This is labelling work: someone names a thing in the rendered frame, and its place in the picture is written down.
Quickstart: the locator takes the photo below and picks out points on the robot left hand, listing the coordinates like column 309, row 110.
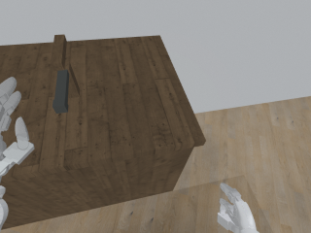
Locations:
column 19, row 150

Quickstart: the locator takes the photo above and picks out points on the counter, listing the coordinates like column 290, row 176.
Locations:
column 128, row 133

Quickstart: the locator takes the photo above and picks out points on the tap lever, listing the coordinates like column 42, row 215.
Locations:
column 60, row 101

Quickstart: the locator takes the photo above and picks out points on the robot right hand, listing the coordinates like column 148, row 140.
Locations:
column 234, row 217

